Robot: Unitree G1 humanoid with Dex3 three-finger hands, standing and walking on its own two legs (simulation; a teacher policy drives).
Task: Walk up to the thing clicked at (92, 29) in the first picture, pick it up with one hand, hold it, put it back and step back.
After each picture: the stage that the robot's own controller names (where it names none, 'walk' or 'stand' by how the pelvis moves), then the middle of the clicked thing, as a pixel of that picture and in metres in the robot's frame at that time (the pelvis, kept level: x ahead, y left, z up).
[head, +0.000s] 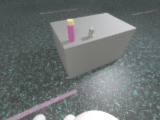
stand; (91, 32) +1.01 +0.03 -0.03
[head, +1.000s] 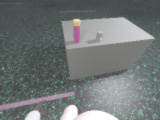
walk; (99, 36) +0.92 -0.05 -0.01
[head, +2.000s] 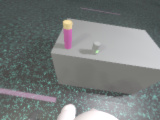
walk; (95, 48) +0.64 +0.00 +0.01
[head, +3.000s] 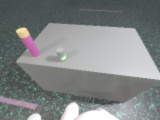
stand; (61, 54) +0.51 +0.27 +0.02
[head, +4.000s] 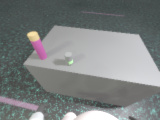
stand; (69, 58) +0.50 +0.20 -0.02
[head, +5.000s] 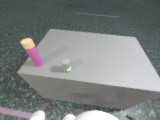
stand; (66, 65) +0.43 +0.20 -0.02
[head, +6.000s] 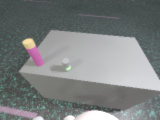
stand; (66, 65) +0.45 +0.21 -0.03
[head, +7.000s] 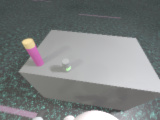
stand; (66, 65) +0.44 +0.21 -0.03
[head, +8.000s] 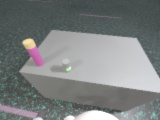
stand; (66, 65) +0.44 +0.21 -0.03
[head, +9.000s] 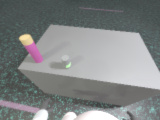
rise first; (66, 62) +0.45 +0.21 -0.03
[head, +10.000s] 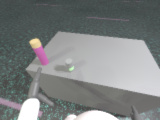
rise first; (69, 65) +0.45 +0.22 -0.02
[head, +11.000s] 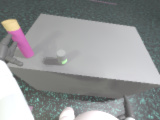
go down; (62, 57) +0.45 +0.20 +0.01
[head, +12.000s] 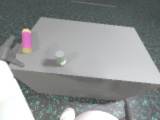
go down; (60, 58) +0.45 +0.20 +0.02
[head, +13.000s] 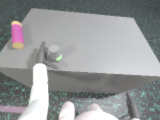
close in; (55, 53) +0.45 +0.21 +0.05
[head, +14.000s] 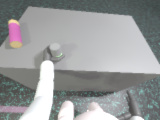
close; (56, 52) +0.46 +0.20 +0.05
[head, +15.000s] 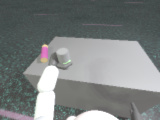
lift; (64, 59) +0.33 +0.17 +0.21
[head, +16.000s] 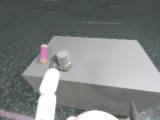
hold; (64, 61) +0.33 +0.17 +0.18
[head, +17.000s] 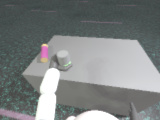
hold; (64, 61) +0.33 +0.17 +0.18
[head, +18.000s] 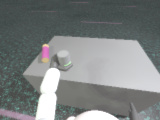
hold; (64, 61) +0.34 +0.17 +0.18
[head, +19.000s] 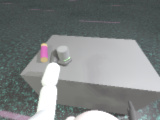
crouch; (64, 56) +0.37 +0.18 +0.19
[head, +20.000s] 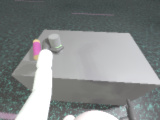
lower; (55, 44) +0.46 +0.22 +0.19
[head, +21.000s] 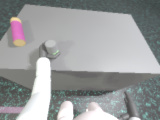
lower; (52, 49) +0.47 +0.22 +0.06
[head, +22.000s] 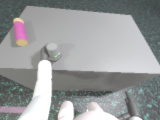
lower; (53, 52) +0.46 +0.21 +0.05
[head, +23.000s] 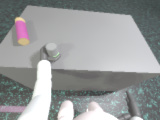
lower; (53, 52) +0.46 +0.22 +0.05
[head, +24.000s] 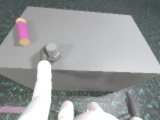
lower; (53, 52) +0.46 +0.22 +0.05
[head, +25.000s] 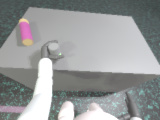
open; (55, 52) +0.47 +0.21 +0.05
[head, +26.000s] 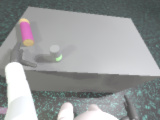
sink last; (56, 54) +0.45 +0.21 +0.04
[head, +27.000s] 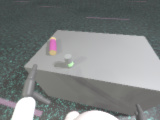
sink last; (69, 61) +0.47 +0.22 +0.02
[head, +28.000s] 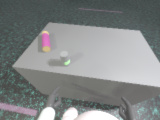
stand; (65, 58) +0.45 +0.21 +0.03
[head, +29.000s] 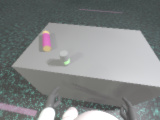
stand; (64, 58) +0.45 +0.22 +0.04
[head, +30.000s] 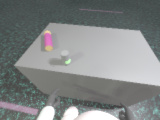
stand; (65, 58) +0.46 +0.21 +0.03
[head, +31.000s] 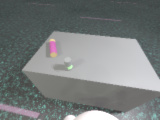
stand; (68, 64) +0.47 +0.21 -0.03
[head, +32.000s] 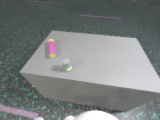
stand; (67, 65) +0.45 +0.21 -0.03
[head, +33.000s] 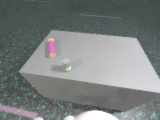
stand; (66, 65) +0.45 +0.21 -0.03
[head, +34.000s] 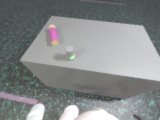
walk; (70, 53) +0.50 +0.18 +0.00
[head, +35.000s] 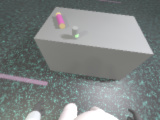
walk; (75, 32) +0.77 +0.21 -0.01
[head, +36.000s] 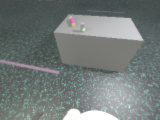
stand; (82, 27) +1.12 +0.21 -0.01
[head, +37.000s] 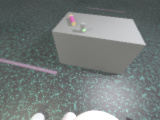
stand; (83, 27) +1.06 +0.16 -0.02
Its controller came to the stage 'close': yes
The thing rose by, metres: 0.21
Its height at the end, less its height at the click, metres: +0.00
